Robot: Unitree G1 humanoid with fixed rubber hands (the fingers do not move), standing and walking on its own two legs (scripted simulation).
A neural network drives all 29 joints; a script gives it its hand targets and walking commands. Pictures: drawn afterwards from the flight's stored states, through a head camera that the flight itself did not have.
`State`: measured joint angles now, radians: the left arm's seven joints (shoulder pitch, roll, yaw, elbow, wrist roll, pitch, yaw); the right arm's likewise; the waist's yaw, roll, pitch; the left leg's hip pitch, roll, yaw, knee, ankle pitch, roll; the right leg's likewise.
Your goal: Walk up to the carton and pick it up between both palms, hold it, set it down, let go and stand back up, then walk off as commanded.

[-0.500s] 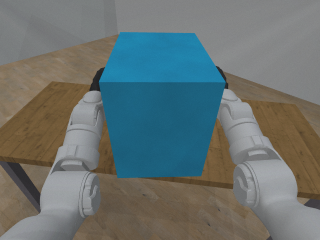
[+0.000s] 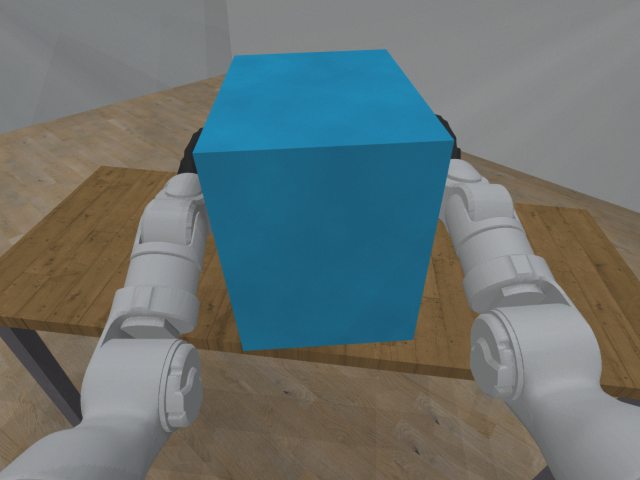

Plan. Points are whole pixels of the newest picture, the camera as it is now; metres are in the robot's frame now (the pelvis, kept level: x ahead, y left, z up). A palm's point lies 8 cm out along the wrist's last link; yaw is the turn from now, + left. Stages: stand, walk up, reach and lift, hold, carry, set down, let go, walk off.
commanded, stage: reach and lift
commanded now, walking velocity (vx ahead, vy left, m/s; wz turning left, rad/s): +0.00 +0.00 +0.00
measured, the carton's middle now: (319, 190) +0.43 +0.01 +0.19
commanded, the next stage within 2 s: hold in 0.60 s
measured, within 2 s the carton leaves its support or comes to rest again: neither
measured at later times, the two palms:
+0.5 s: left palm (190, 178) +0.38 +0.17 +0.24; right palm (451, 162) +0.39 -0.14 +0.26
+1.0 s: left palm (186, 170) +0.37 +0.17 +0.25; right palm (457, 150) +0.38 -0.14 +0.28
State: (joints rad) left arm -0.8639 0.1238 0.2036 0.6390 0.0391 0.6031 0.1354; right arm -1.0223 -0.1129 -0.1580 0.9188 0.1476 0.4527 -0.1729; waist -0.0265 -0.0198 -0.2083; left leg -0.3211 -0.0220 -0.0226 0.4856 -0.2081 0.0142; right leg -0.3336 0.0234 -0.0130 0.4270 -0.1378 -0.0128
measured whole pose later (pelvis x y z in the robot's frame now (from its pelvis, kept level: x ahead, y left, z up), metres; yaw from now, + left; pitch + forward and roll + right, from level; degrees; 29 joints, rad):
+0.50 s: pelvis +0.00 +0.00 +0.00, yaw +0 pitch +2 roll -1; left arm -0.87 0.12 0.21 0.58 0.04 0.69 0.14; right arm -1.04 -0.13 -0.12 0.89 0.20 0.53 -0.19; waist -0.03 -0.02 -0.24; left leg -0.32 -0.02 -0.02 0.49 -0.20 0.01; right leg -0.33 0.02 -0.01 0.43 -0.13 -0.01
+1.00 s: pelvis -0.01 +0.00 +0.00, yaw +0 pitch +2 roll -1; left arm -0.88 0.12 0.22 0.54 0.04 0.76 0.13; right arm -1.07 -0.15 -0.11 0.87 0.23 0.60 -0.21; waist -0.03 -0.02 -0.26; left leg -0.32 -0.02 -0.02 0.49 -0.20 0.01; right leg -0.33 0.02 -0.01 0.43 -0.13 -0.01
